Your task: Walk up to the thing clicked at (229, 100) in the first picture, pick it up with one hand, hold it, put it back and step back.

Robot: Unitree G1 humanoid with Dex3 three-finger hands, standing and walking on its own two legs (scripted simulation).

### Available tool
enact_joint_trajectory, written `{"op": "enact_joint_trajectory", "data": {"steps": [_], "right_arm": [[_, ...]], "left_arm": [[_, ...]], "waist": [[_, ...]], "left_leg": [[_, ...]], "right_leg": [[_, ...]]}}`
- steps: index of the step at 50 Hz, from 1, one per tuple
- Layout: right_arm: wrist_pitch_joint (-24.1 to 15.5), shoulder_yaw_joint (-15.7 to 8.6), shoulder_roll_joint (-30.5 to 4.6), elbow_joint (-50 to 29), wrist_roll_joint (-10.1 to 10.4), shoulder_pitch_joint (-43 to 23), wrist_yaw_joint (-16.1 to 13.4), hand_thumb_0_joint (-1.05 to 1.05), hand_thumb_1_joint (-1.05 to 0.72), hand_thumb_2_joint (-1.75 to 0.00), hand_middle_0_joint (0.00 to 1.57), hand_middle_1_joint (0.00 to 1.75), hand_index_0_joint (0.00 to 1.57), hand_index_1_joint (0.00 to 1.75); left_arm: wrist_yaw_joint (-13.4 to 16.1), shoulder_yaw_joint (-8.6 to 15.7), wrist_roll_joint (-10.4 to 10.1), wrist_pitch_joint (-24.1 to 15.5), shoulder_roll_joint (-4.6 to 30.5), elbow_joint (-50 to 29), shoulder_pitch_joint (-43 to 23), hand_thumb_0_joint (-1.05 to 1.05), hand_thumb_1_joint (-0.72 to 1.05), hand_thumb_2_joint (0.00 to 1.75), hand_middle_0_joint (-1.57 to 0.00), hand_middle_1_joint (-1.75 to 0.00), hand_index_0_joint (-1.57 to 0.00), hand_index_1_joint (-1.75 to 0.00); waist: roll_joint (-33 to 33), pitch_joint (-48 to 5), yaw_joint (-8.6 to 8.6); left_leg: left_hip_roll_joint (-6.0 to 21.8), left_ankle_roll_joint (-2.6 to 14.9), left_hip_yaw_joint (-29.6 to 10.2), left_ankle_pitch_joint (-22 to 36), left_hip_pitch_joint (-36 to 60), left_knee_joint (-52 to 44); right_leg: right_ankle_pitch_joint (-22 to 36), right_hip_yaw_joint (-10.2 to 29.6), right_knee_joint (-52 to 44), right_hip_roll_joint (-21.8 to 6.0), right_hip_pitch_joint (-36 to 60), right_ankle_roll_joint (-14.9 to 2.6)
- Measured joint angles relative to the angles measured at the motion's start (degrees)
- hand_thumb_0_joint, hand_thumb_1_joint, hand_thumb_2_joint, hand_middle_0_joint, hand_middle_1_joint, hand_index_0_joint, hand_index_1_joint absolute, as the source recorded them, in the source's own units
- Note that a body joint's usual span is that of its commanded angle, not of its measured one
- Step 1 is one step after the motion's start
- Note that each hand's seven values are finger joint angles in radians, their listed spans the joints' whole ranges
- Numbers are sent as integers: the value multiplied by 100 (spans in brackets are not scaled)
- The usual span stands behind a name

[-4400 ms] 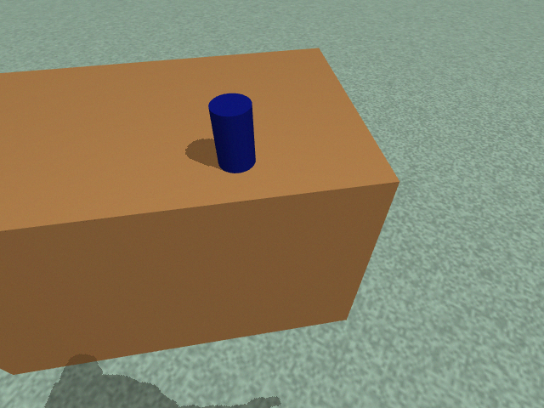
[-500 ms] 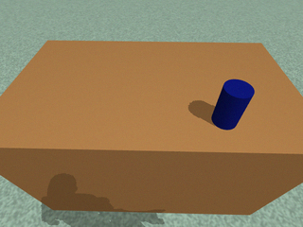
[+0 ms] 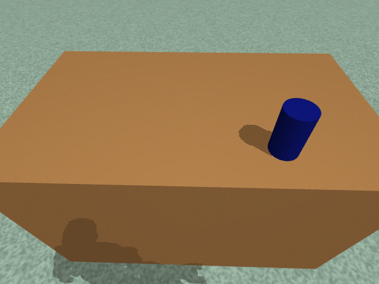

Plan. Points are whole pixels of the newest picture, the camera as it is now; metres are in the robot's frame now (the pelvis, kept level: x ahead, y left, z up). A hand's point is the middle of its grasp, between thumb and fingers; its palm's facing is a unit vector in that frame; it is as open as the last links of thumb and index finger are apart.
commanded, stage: stand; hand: right
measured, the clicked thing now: (291, 130) +0.48 -0.25 +0.04
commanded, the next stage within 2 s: rise first in 1.60 s
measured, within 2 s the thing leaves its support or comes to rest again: neither
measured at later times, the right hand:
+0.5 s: hand out of the picture +0.07 -0.25 -0.16, palm faces -0.02 +0.94 -0.34, open 7.4 cm
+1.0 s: hand out of the picture +0.08 -0.25 -0.16, palm faces -0.03 +0.94 -0.34, open 7.4 cm
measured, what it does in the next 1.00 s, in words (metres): stands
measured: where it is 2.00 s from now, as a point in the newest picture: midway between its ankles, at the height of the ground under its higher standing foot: outside the picture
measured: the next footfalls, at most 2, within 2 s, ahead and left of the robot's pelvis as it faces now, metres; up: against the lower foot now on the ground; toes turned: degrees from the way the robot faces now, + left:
none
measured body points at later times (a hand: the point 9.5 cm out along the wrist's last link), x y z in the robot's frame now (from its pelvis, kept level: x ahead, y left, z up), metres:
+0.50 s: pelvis +0.00 +0.00 +0.00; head +0.01 +0.00 +0.45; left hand +0.06 +0.31 -0.13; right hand +0.07 -0.30 -0.13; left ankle +0.03 +0.13 -0.75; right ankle -0.01 -0.15 -0.75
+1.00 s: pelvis +0.01 +0.00 +0.00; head +0.02 +0.01 +0.45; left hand +0.08 +0.31 -0.13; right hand +0.09 -0.30 -0.13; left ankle +0.03 +0.13 -0.75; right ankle -0.01 -0.15 -0.75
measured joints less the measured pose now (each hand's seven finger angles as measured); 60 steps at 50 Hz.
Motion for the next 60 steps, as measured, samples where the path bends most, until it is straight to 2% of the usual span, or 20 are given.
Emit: {"op": "enact_joint_trajectory", "data": {"steps": [60], "right_arm": [[10, 10, -6, -102, 14, 34, -9, 0, -90, -90, 20, 30, 20, 30]], "left_arm": [[17, -37, 22, -10, -10, -104, 104, 0, 90, 90, -21, -30, -20, -30]], "waist": [[-23, -22, -7]], "left_leg": [[-54, 44, -34, -108, -48, 82]], "right_leg": [[-61, -43, -42, -56, 31, 43]]}}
